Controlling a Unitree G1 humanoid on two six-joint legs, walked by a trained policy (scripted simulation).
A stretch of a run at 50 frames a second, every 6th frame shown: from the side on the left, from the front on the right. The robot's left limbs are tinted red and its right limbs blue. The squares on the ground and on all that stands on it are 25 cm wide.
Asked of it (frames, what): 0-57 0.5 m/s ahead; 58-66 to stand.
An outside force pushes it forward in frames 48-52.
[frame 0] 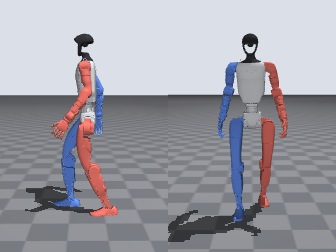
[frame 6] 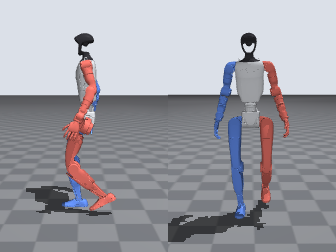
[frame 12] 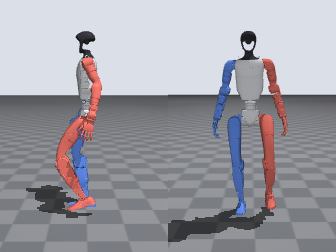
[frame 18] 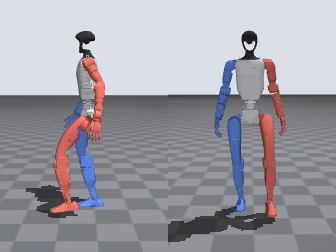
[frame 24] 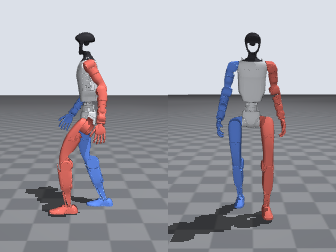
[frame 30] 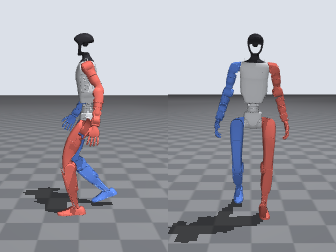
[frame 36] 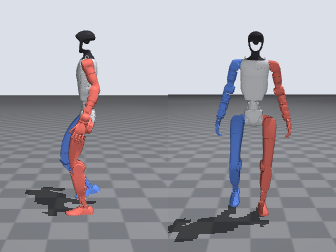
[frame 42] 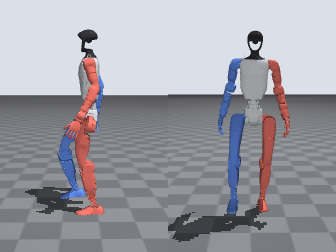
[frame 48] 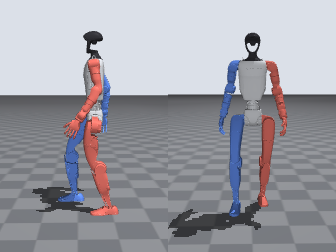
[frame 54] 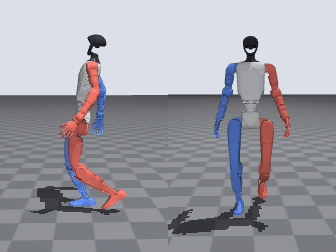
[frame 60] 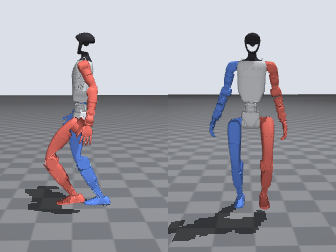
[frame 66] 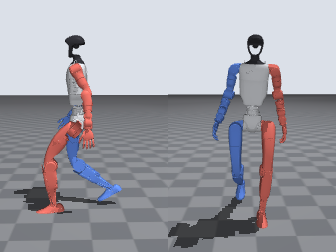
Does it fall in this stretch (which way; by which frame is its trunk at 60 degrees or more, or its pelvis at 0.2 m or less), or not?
no
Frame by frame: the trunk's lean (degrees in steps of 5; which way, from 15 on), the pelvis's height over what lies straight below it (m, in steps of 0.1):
0: 5, 0.8
6: 5, 0.8
12: 0, 0.8
18: 0, 0.8
24: 5, 0.8
30: 5, 0.8
36: 5, 0.8
42: 5, 0.8
48: 0, 0.8
54: 15 backward, 0.8
60: 5, 0.8
66: 5, 0.7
